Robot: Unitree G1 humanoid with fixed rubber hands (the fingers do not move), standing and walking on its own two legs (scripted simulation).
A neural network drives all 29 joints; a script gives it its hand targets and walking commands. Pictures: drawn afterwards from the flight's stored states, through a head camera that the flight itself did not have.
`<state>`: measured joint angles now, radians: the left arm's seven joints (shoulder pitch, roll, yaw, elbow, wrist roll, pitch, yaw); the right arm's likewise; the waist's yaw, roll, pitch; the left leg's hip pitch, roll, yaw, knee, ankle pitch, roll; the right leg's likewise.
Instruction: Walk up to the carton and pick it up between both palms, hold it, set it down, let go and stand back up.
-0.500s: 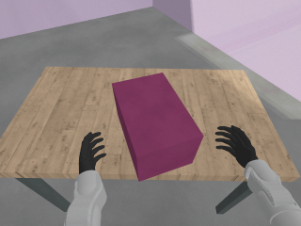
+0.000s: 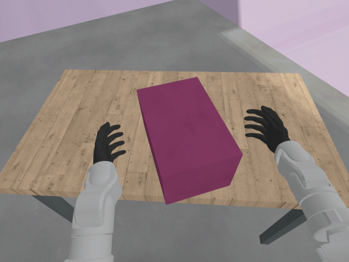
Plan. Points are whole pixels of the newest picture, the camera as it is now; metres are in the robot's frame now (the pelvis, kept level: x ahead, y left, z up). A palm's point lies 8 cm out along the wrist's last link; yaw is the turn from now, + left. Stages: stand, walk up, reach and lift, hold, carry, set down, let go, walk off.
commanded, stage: reach and lift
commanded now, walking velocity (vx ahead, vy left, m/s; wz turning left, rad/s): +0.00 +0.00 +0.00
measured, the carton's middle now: (182, 137) +0.46 +0.06 -0.02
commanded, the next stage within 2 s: none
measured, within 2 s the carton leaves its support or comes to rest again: neither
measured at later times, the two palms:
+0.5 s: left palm (101, 136) +0.35 +0.22 +0.10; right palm (260, 107) +0.47 -0.13 +0.10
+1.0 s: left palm (104, 136) +0.38 +0.23 +0.07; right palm (243, 102) +0.50 -0.10 +0.08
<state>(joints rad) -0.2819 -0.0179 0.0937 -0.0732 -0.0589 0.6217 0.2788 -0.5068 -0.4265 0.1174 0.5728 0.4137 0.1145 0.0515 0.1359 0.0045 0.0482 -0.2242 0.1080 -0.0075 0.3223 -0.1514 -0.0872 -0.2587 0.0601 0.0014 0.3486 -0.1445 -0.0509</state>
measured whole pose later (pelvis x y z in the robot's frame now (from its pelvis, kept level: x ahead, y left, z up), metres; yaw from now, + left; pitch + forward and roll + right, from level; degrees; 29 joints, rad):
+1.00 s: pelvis +0.01 +0.01 +0.00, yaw +1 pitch +15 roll -1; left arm -0.64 -0.03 0.21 0.50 0.00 0.30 0.24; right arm -0.98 -0.36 0.10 1.11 0.31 0.01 0.06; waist 0.21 0.02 -0.10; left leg -0.48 0.10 -0.03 0.37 -0.15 -0.09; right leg -0.48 0.05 -0.01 0.34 -0.13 -0.04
